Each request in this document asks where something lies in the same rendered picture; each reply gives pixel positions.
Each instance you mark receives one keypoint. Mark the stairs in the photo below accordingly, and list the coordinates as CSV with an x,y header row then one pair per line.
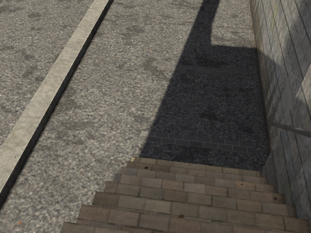
x,y
163,196

